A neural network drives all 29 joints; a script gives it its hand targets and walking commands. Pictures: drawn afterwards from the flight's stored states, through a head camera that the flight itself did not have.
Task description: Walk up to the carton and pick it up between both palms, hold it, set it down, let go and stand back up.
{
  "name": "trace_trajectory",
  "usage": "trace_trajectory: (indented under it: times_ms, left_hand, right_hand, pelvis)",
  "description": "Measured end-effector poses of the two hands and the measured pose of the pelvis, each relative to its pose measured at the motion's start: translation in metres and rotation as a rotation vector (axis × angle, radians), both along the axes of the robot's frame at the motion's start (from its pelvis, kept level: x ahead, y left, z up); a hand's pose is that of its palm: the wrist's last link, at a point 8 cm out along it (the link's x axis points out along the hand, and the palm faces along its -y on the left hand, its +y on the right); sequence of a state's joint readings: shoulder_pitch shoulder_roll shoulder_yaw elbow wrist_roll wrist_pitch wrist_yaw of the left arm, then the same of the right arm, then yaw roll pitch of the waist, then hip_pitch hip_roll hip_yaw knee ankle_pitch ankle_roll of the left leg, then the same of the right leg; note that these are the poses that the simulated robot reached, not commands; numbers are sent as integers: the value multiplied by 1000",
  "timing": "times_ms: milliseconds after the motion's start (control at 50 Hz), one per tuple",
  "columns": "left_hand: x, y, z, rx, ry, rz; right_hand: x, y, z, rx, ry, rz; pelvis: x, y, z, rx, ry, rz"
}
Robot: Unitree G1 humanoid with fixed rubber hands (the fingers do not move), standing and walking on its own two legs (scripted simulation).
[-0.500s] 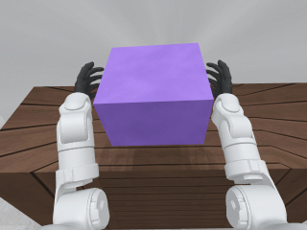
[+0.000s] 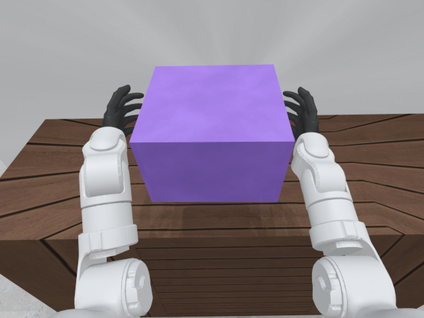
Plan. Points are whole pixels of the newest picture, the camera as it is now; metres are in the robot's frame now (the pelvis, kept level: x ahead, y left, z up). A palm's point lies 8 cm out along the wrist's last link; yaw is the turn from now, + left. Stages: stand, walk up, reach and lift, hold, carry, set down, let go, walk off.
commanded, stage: hold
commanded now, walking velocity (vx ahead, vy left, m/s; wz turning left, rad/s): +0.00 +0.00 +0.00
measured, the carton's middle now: (214, 131) +0.42 +0.00 +0.15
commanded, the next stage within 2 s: set down in 0.08 s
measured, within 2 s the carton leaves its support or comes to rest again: neither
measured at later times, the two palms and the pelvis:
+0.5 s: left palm (115, 121) +0.37 +0.17 +0.21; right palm (309, 121) +0.37 -0.16 +0.20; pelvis +0.00 +0.00 +0.00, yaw +0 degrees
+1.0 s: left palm (124, 133) +0.42 +0.18 +0.15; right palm (291, 128) +0.41 -0.15 +0.15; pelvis +0.04 +0.01 +0.00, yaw +0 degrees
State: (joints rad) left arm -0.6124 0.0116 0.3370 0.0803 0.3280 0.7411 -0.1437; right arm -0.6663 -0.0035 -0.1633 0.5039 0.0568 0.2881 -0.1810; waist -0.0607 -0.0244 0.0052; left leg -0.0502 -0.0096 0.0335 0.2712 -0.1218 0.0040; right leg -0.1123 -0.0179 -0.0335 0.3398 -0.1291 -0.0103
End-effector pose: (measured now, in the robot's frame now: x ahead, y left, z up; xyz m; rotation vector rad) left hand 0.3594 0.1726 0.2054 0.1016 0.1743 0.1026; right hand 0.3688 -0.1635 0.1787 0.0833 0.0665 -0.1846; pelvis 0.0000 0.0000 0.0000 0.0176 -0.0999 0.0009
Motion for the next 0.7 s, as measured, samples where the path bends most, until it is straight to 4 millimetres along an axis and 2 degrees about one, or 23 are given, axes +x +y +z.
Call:
trace_trajectory:
  times_ms: [120,180,360,480,540,640,700]
  left_hand:
    - [5,1,-7,-1,19,1]
    - [5,2,-9,-7,10,-5]
    - [0,3,0,-2,-59,-18]
    - [9,0,10,13,-137,-40]
    - [16,0,5,23,-128,-49]
    - [31,0,-20,16,-52,-57]
    - [40,1,-28,22,-49,-60]
  right_hand:
    - [5,1,-4,10,14,-2]
    - [5,1,3,25,0,-5]
    - [-2,2,16,-5,-66,-15]
    - [-1,-1,24,-107,-140,-35]
    - [4,-2,19,-128,-144,-39]
    - [17,-2,3,-134,-110,-37]
    - [26,-1,-2,-135,-118,-35]
  pelvis:
    - [3,1,0,-1,5,0]
    - [4,1,0,-2,4,0]
    - [-1,3,0,-4,-7,0]
    - [1,3,0,-4,-6,0]
    - [4,2,0,-3,-1,0]
    - [12,2,0,-2,11,1]
    - [18,2,1,-3,19,1]
